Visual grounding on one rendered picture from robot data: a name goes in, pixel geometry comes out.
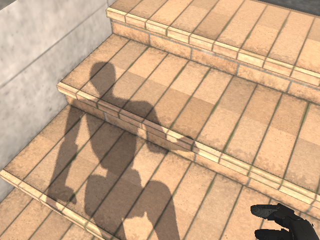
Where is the right robot hand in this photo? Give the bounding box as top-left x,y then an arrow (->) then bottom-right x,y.
250,203 -> 320,240

